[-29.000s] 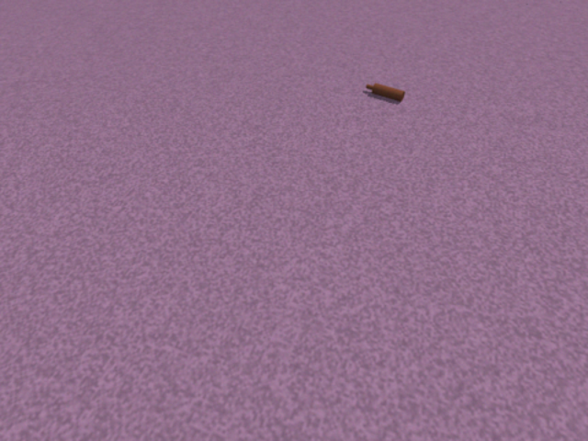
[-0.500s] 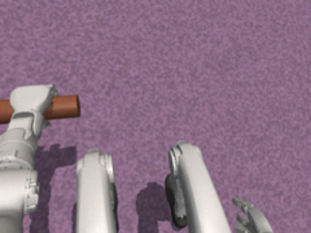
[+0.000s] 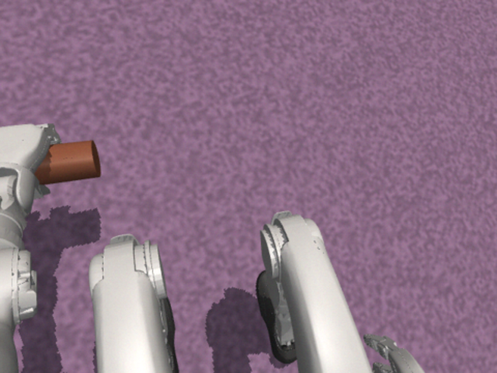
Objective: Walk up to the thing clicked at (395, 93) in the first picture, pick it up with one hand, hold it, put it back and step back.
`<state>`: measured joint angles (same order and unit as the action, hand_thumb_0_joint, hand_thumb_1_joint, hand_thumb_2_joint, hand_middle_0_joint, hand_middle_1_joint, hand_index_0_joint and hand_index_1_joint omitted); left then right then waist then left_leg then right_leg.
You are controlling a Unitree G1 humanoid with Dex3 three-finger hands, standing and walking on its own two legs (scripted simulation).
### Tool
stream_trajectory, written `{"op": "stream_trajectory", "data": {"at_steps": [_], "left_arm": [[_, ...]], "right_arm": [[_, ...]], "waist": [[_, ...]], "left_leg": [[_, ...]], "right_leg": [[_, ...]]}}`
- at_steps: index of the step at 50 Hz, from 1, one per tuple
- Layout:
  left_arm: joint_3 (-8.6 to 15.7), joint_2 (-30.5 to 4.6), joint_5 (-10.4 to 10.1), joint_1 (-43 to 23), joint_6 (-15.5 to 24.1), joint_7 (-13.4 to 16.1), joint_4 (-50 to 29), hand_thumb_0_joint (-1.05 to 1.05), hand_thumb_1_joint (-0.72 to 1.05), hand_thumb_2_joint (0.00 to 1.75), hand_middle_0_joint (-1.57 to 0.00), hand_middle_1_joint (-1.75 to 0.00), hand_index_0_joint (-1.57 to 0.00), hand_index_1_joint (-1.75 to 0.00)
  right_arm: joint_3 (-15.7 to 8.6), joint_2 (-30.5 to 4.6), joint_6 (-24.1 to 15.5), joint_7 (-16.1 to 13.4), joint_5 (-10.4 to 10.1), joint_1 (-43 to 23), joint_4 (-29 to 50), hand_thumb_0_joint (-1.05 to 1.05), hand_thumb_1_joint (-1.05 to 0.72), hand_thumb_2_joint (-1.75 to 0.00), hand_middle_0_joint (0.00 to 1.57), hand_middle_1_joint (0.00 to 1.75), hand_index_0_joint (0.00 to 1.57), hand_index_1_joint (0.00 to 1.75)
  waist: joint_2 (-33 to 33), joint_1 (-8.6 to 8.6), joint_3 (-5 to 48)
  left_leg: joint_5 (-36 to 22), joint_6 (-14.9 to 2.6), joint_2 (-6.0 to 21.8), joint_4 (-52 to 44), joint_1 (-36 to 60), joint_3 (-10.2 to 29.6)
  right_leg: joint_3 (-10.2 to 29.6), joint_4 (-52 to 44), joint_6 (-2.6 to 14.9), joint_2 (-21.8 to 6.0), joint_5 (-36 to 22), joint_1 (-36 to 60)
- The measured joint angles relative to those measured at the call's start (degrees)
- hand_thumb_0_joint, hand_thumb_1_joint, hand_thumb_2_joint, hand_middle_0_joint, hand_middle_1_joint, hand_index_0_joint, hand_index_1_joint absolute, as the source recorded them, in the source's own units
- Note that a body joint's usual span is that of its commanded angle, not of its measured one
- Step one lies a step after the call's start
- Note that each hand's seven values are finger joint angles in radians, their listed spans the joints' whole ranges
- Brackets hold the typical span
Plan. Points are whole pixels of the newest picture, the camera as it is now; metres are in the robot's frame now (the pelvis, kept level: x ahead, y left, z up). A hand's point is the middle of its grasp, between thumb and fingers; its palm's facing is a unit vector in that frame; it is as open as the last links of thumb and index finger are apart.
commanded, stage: crouch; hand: left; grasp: from above
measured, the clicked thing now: (13, 168) +0.45 +0.34 -0.17
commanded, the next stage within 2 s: lower in 0.16 s
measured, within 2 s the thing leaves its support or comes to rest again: rests again in 1.88 s
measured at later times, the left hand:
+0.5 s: hand (42, 177) +0.45 +0.31 -0.21, palm faces -0.48 -0.08 -0.87, open 9.4 cm
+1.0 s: hand (57, 181) +0.45 +0.31 -0.26, palm faces -0.47 -0.10 -0.88, open 9.4 cm
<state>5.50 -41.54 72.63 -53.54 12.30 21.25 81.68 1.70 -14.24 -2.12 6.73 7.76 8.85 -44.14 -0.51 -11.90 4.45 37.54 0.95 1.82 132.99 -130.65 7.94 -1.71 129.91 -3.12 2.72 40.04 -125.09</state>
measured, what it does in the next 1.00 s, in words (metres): lowers itself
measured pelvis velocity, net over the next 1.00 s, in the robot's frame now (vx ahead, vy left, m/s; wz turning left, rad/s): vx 0.01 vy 0.00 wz -0.07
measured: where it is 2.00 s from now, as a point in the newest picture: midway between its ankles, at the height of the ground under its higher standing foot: (223, 343)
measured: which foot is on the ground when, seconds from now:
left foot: down 0.00-1.00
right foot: down 0.00-1.00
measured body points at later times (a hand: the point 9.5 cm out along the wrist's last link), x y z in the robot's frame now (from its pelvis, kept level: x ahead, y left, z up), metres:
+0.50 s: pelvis +0.00 +0.00 -0.03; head +0.25 +0.07 +0.34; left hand +0.47 +0.31 -0.16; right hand +0.07 -0.28 -0.13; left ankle +0.08 +0.13 -0.32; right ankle +0.10 -0.13 -0.32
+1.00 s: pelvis +0.01 +0.00 -0.05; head +0.27 +0.08 +0.30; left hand +0.47 +0.31 -0.21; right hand +0.06 -0.27 -0.15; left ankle +0.08 +0.13 -0.32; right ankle +0.10 -0.13 -0.32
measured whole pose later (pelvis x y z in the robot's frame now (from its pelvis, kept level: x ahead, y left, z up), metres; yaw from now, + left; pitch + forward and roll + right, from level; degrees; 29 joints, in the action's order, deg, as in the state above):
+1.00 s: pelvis +0.01 +0.00 -0.05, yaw -4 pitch +31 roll -10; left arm 9.9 -50.6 75.0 -54.6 15.2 28.6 90.7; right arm 9.2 -15.3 -4.9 9.2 13.0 4.9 -43.0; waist -5.0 -15.8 -3.3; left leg 40.1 2.1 1.6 144.6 -136.1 13.0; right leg -4.9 138.8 -4.0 4.6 40.9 -129.8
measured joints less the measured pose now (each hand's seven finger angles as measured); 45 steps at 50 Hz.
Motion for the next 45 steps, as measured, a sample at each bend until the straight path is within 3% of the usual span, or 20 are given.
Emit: {"op": "stream_trajectory", "data": {"at_steps": [24, 35, 45], "left_arm": [[1.4, -4.6, 0.8, -1.1, 2.4, 1.3, 3.9, 0.0, 0.02, 0.66, -0.63, -0.79, -0.67, -0.75], [3.0, -6.7, 2.6, -0.6, 3.4, 4.6, 5.2, 0.0, 0.02, 0.66, -0.64, -0.79, -0.67, -0.75], [3.7, -8.1, 2.4, -1.1, 2.7, 6.6, 8.2, 0.0, 0.02, 0.66, -0.64, -0.78, -0.67, -0.74]], "right_arm": [[3.4, -1.0, -0.4, 0.6, 1.7, -2.8, 0.9, 0.0, -0.92, -0.9, 0.2, 0.3, 0.2, 0.3], [4.8, -1.0, -0.9, 1.2, 3.4, -3.1, 0.8, 0.0, -0.92, -0.9, 0.2, 0.3, 0.2, 0.3], [6.6, -1.0, -2.1, 2.1, 4.6, -3.6, 0.9, 0.0, -0.91, -0.9, 0.2, 0.3, 0.2, 0.3]], "waist": [[-2.0, -1.2, -3.4], [-3.5, -2.38, -5.3], [-4.0, -3.41, -6.7]], "left_leg": [[1.0, 0.87, -0.2, 6.0, -3.3, 2.6], [1.6, 0.98, -0.4, 8.9, -4.8, 3.7], [2.2, 1.01, -0.4, 10.8, -5.6, 4.5]], "right_leg": [[-1.6, 4.9, -0.47, 0.9, 0.3, -3.0], [-2.3, 7.1, -0.5, 1.2, 0.8, -4.1], [-2.8, 8.5, -0.8, 1.6, 0.9, -4.7]]}}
